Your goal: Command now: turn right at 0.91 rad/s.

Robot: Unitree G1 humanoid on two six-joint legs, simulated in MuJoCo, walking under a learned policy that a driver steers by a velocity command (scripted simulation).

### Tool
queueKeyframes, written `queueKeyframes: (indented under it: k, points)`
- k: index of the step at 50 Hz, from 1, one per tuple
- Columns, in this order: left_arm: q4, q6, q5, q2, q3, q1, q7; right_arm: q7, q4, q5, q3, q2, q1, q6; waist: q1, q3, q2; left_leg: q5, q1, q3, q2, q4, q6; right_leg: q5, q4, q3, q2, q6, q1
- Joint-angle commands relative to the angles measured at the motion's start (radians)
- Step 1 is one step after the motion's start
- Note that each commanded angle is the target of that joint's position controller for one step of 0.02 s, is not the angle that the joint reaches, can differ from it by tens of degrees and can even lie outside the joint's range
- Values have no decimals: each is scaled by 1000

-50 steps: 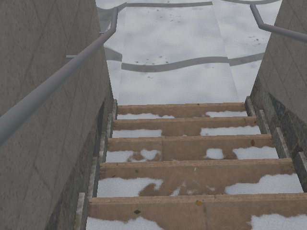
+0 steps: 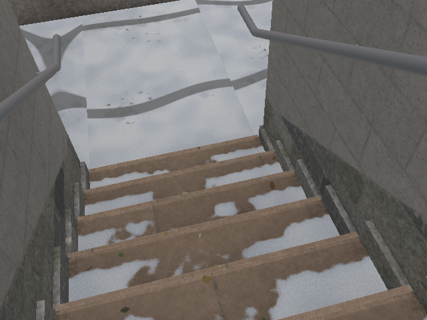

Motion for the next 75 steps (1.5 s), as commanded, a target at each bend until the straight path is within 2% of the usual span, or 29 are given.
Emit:
queueKeyframes:
  k: [1,8,9,10,14,15,16,21,33,38,40,41,43,44,45,46,47,48,51,55,58,59,60,63,67,68,69,72,75]
  points:
    - [-28,-4,14,147,42,143,-2,-28,-97,13,-13,-82,-72,-34,34,4,-67,22,-252,-36,26,31,-26,-4,-119,413,-276,-72,255]
    - [59,-34,5,154,30,167,-20,95,52,-42,-18,-80,58,-23,44,65,-119,258,-218,-4,92,-74,4,-394,-216,449,-293,-59,167]
    - [44,55,-61,207,72,69,0,47,50,28,-73,-186,-40,21,23,-13,155,260,-70,0,73,-313,55,-253,-237,410,-280,-35,195]
    - [52,-27,28,171,22,144,-5,94,32,-41,-6,-48,18,-27,52,63,-251,306,-140,-12,88,-154,29,-324,-216,389,-281,-50,158]
    - [113,-55,47,118,-6,151,-7,92,45,-11,2,-57,-1,-46,101,100,-82,346,-341,-151,50,-283,55,-372,-187,425,-365,-121,316]
    - [114,13,-64,265,74,108,4,49,90,51,-85,-201,7,-8,47,7,118,391,-97,-207,-14,-508,101,-344,-197,348,-315,-35,245]
    - [131,22,-53,271,74,108,13,44,90,65,-86,-189,14,8,49,36,-8,429,-63,-217,-27,-544,115,-350,-181,314,-303,-3,240]
    - [166,-16,-34,124,47,55,34,57,170,38,-82,-107,-29,13,36,119,-119,693,8,-168,14,-648,124,-448,-107,191,-308,-21,67]
    - [295,-49,29,148,49,285,61,69,90,28,-82,-56,-359,-33,187,246,-30,582,-292,-79,-2,-780,201,-268,208,182,-404,-29,279]
    - [306,-53,26,187,52,20,63,61,228,99,-94,-129,-61,1,-36,197,-157,506,511,105,108,-977,231,160,315,-85,-427,-43,-31]
    - [332,-20,41,138,40,-8,69,33,438,49,-144,-224,461,-5,-229,-95,23,657,1062,130,42,-925,304,378,1057,-303,-355,35,-106]
    - [349,45,2,93,38,68,65,30,386,15,-133,-174,387,-1,-204,-41,41,396,1135,-90,138,-1082,262,-492,1415,-362,-157,27,-337]
    - [266,47,-9,95,50,174,50,-6,344,26,-107,-199,401,-4,-97,-111,28,953,1216,-234,314,-876,148,-473,1303,-87,-174,-4,-516]
    - [86,-28,-35,45,2,-26,-40,90,220,-18,-56,-186,169,-72,-28,-364,682,1676,1269,-45,308,-836,426,-490,1599,-192,-209,113,-604]
    - [43,-47,1,94,-6,-121,-62,107,171,2,-21,-24,64,-130,-96,-337,267,1328,1147,-237,367,-857,433,-270,1215,-72,-268,143,-752]
    - [76,-39,-58,102,-3,-111,-33,121,159,-20,-35,-123,53,-159,-49,-201,-32,1379,952,-291,425,-818,357,-240,1198,-25,-275,214,-754]
    - [41,-75,-37,85,-17,-143,-29,61,159,35,-73,-250,-18,-131,47,-99,-37,1245,616,-145,327,-892,341,-282,927,-182,-263,192,-617]
    - [206,34,18,94,33,94,31,-24,263,82,-68,-153,186,-51,42,138,-165,1660,494,-143,354,-965,237,-192,752,-52,-144,188,-316]
    - [216,196,13,65,50,139,28,-63,240,102,-82,-204,261,-27,80,-15,68,1649,635,-130,374,-890,165,17,899,-14,-116,125,-417]
    - [89,143,-8,88,53,-106,-3,-66,204,110,-28,-5,-98,14,149,75,267,485,301,326,122,-974,155,373,560,-235,-164,136,-170]
    - [61,92,15,70,49,-221,-31,-95,241,93,-25,8,107,13,31,111,32,401,531,355,134,-892,123,660,335,-258,-151,108,-244]
    - [0,106,-93,30,23,-182,-108,-69,229,-144,7,-7,179,-20,66,188,8,676,595,326,251,-935,-51,700,274,-216,-200,148,-338]
    - [66,85,33,24,28,-178,-68,-83,267,121,-62,-74,215,-27,-4,90,43,557,758,354,212,-877,20,638,154,-236,-171,113,-338]
    - [1,144,63,48,27,-312,-118,-156,320,128,-104,-157,486,-14,-65,183,-39,1025,958,112,469,-846,29,396,153,-179,-215,61,-601]
    - [75,119,0,31,31,-160,-109,-96,216,90,-91,-56,172,-29,41,215,22,532,627,395,351,-686,-22,500,34,-272,-229,114,-273]
    - [163,111,-58,153,105,71,-104,-48,75,-193,-89,-212,84,-82,107,-7,-123,357,404,476,246,-558,-84,472,293,-395,-135,213,187]
    - [150,140,11,75,56,41,-87,-68,214,135,-111,-92,130,-31,144,104,-7,779,496,373,364,-507,12,477,-11,-328,-156,52,111]
    - [135,153,-66,102,92,51,7,-26,213,80,-89,-64,57,-1,167,131,160,618,412,360,332,-164,136,-154,197,-317,-144,-126,208]
    - [246,102,-52,124,71,228,40,-9,83,52,-44,70,-69,-65,114,182,-276,-414,-243,266,15,526,112,1018,211,132,-164,-328,500]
